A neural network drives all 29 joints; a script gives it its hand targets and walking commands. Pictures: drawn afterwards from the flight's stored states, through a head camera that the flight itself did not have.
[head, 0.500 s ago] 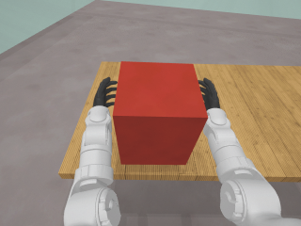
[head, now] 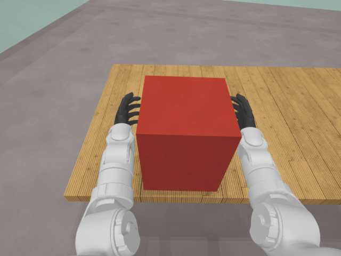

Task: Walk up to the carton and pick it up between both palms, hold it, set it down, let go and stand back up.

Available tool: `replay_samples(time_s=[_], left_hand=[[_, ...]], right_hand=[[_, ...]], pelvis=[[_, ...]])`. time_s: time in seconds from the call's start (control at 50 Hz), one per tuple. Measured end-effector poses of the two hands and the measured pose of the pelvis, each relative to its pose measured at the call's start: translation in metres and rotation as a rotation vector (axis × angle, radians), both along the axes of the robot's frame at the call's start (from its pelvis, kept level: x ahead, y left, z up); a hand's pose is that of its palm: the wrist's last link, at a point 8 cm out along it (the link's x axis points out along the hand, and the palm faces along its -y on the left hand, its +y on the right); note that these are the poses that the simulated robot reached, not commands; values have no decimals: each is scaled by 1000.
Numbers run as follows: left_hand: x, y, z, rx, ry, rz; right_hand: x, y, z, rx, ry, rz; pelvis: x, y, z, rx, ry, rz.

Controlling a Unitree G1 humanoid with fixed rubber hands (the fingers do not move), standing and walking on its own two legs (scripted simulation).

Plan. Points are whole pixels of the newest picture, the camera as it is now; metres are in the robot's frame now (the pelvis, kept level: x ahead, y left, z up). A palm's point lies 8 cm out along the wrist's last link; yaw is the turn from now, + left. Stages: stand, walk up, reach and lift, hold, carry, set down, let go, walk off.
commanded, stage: set down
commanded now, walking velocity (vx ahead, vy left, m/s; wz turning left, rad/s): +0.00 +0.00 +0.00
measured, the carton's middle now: (182, 136) +0.42 -0.01 +0.04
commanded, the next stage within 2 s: none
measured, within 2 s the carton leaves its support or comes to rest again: rests again in 0.48 s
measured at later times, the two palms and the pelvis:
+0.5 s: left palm (124, 131) +0.41 +0.14 +0.07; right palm (238, 125) +0.42 -0.16 +0.08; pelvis +0.01 +0.00 +0.00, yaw +0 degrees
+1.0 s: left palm (128, 133) +0.41 +0.13 +0.07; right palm (243, 130) +0.41 -0.17 +0.08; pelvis +0.00 +0.00 +0.00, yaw +0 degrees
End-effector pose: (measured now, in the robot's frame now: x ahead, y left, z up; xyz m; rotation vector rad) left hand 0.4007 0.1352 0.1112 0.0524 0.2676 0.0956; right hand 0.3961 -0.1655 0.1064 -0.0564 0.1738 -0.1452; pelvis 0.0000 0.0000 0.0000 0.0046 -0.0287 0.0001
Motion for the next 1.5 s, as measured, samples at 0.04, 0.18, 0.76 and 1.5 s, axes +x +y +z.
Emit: replay_samples(time_s=[0.04, 0.18, 0.76, 1.5], left_hand=[[3, 0, -6, -1, 11, 2], [12, 2, -22, 1, 16, 10], [5, -1, -40, 15, 13, 21], [4, -7, -44, -65, 10, 36]], right_hand=[[3, 0, -4, -8, 12, 3], [16, 2, -14, -23, 18, 12], [14, 0, -26, -35, 12, 33], [10, -8, -29, -52, 31, 31]], pelvis=[[2, 0, 0, 0, 12, 0], [9, 1, 0, -1, 59, 0], [6, 1, 0, -1, 116, 0], [5, 1, 0, -1, 115, 0]])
